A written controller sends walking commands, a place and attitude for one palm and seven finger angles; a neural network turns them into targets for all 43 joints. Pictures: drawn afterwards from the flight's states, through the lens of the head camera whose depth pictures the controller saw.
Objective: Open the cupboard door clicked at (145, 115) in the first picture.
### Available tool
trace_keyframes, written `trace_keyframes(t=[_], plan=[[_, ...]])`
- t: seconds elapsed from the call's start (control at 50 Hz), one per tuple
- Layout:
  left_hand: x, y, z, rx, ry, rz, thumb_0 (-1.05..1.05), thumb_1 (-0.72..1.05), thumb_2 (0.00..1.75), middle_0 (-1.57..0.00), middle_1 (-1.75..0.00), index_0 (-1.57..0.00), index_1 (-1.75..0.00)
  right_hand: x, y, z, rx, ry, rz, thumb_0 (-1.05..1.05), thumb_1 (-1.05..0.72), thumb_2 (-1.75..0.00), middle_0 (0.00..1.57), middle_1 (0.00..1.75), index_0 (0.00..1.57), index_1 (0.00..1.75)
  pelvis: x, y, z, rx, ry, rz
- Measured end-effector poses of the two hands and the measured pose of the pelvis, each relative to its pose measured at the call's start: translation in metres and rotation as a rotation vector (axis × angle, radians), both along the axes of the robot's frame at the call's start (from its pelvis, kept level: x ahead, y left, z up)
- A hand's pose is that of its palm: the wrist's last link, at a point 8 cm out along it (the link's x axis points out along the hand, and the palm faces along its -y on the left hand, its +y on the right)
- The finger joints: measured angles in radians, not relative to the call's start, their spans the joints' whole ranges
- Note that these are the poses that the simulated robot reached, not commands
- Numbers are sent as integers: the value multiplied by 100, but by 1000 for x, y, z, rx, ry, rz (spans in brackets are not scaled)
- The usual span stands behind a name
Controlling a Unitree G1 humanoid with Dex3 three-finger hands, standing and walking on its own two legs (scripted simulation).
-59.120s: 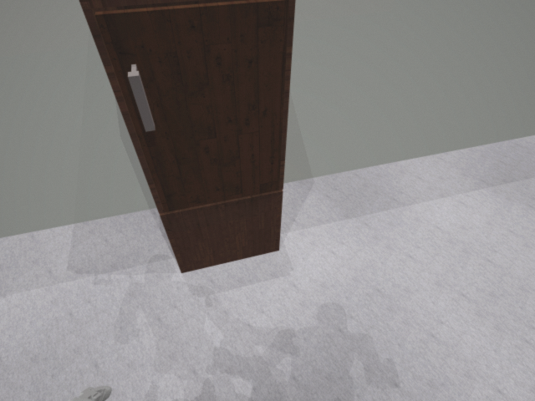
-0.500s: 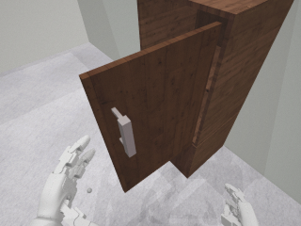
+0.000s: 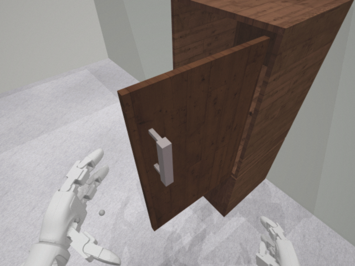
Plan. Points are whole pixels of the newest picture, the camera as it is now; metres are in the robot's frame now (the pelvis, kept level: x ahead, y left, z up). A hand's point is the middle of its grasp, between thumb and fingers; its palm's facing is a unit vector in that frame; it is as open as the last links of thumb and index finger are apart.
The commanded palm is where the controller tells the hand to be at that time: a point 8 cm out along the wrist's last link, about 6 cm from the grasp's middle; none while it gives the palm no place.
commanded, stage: draw the hand back to the body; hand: left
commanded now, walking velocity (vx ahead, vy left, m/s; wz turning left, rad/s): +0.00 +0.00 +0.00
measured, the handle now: (160, 157) +0.32 +0.07 +0.10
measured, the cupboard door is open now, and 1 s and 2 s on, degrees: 87 87 87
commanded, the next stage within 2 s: step back with the hand held close in 1.20 s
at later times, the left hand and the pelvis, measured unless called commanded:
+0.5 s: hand (59, 195) +0.19 +0.22 +0.15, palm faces +0.32 -0.88 -0.35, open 12.9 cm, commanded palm +0.15 +0.27 +0.17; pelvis +0.01 +0.01 +0.02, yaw +0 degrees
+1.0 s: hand (43, 175) +0.21 +0.25 +0.18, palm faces +0.44 -0.81 -0.38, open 7.7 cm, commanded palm +0.16 +0.29 +0.19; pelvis +0.02 -0.01 +0.03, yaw -1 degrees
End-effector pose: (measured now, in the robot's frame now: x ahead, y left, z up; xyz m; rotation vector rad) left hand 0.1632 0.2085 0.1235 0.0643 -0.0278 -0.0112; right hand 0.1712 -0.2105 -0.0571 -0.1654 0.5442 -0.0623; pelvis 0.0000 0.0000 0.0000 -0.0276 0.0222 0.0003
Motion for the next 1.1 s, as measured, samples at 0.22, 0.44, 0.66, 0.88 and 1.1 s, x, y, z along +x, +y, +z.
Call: trace_keyframes(t=[0.22,0.44,0.66,0.88,1.1], plan=[[-9,29,22,159,-11,136,-1,-39,34,-16,-30,-16,-30,10,5,13,-35,-15,12,2,-90,-90,20,30,20,30,2,4,9,-2,-40,-2],[-10,49,39,281,-19,313,-1,-6,48,-17,-30,-17,-30,10,9,10,-46,71,32,2,-90,-90,20,30,20,30,7,7,22,9,-77,-5],[3,70,56,347,-51,396,0,32,65,-19,-30,-19,-30,15,0,5,-38,133,7,2,-90,-90,20,30,20,30,18,2,28,14,-91,-18],[8,81,76,386,-115,457,1,70,81,-21,-30,-21,-31,24,-16,8,-52,138,-13,2,-90,-90,20,30,20,30,23,-5,29,16,-98,-19],[7,70,65,355,-75,437,1,87,88,-21,-30,-21,-31,22,-21,7,-43,149,-15,2,-90,-90,20,30,20,30,20,-10,30,18,-99,-19]])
